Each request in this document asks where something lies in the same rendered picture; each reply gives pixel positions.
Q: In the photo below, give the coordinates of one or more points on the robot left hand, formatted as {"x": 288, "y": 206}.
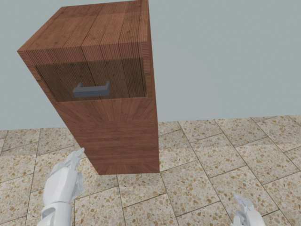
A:
{"x": 65, "y": 183}

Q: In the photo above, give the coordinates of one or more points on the handle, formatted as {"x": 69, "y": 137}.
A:
{"x": 91, "y": 91}

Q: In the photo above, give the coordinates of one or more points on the cabinet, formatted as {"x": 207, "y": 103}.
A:
{"x": 120, "y": 136}

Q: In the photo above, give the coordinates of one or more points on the drawer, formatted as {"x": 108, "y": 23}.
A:
{"x": 126, "y": 76}

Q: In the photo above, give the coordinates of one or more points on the robot right hand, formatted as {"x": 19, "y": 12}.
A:
{"x": 251, "y": 218}

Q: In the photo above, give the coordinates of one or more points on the robot left forearm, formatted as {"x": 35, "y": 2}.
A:
{"x": 56, "y": 214}

